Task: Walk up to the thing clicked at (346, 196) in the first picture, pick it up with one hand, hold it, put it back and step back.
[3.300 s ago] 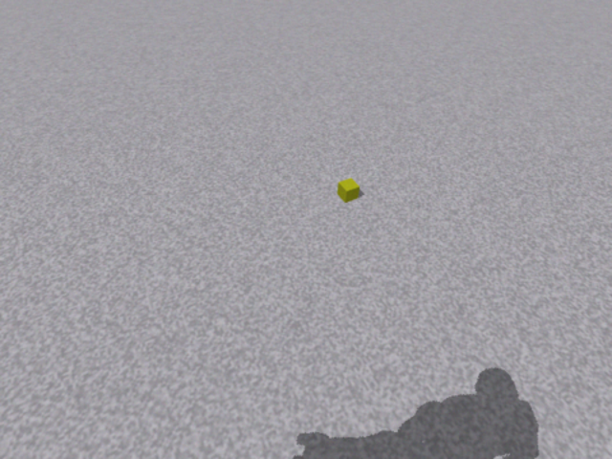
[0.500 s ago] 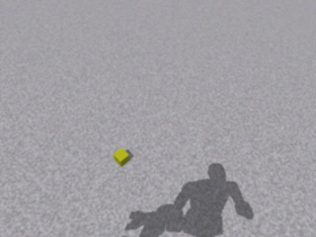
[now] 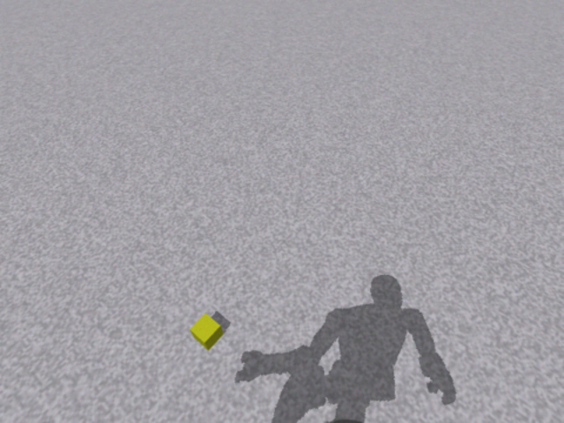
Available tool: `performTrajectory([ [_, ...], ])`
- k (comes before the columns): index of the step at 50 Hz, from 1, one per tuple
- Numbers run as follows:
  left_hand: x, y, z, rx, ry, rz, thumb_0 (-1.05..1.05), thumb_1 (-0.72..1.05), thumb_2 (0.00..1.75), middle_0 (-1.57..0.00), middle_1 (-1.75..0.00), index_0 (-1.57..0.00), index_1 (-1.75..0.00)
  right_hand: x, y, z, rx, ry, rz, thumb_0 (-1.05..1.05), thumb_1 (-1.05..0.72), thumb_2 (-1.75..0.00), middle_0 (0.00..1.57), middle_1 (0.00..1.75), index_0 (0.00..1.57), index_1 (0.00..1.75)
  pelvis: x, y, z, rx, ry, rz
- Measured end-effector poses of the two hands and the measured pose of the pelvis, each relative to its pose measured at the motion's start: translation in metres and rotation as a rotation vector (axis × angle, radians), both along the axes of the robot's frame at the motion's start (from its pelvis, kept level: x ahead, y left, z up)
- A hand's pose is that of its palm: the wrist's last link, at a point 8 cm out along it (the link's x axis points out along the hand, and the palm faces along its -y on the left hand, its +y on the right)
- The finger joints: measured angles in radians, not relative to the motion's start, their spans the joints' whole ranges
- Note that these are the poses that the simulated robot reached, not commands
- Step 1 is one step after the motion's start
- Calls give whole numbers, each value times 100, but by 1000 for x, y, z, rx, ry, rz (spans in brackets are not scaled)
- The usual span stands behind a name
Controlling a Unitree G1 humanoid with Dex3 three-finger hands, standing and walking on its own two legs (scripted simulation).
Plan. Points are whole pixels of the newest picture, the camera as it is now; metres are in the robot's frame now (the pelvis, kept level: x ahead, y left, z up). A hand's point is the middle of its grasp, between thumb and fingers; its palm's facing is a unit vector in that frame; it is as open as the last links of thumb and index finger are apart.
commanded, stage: walk up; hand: left
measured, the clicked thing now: (206, 331) +0.56 +0.26 -0.73
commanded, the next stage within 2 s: none
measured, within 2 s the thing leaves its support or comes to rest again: neither
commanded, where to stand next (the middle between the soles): +0.20 +0.00 m, yaw +2 degrees
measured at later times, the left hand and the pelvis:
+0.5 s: hand out of the picture +0.17 +0.27 -0.16, palm faces +0.03 -0.94 -0.34, open 7.4 cm; pelvis +0.11 +0.00 -0.01, yaw +2 degrees
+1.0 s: hand out of the picture +0.13 +0.26 -0.14, palm faces +0.02 -0.92 -0.39, open 7.4 cm; pelvis +0.12 -0.01 +0.01, yaw +2 degrees
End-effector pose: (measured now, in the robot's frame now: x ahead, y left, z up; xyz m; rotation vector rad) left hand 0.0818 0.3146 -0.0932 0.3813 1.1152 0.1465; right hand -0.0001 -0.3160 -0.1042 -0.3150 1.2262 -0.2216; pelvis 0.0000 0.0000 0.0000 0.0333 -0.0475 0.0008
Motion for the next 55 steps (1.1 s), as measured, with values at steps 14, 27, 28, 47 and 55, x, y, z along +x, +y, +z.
performTrajectory([
  [14, 62, -34, 20, 9, -59, 47, 0, 90, 90, -20, -30, -21, -30, 131, -20, -1, 26, -72, 73, 1, -90, -90, 20, 30, 20, 30, 78, -22, 10, -19, -20, 6],
  [27, 87, -1, -40, -50, 35, 129, 1, 91, 90, -20, -30, -20, -30, 192, 15, 5, -71, -57, 112, 1, -90, -90, 20, 30, 20, 30, 112, 5, -10, -42, -17, 30],
  [28, 87, -2, -42, -57, 45, 125, 1, 91, 90, -20, -30, -20, -30, 195, 19, 6, -68, -64, 114, 1, -90, -90, 20, 30, 20, 30, 112, 6, -9, -47, -16, 29],
  [47, 29, -13, -14, 24, 182, 177, 1, 91, 90, -20, -30, -20, -30, 230, 16, -8, 56, -109, 99, 1, -90, -90, 21, 30, 20, 30, 113, -12, 3, -57, -10, 26],
  [55, 70, -21, -11, 7, 131, 145, 1, 91, 90, -20, -30, -20, -30, 210, 7, -11, 50, -20, 45, 1, -90, -90, 20, 30, 20, 30, 126, -13, 8, -45, -13, 27],
])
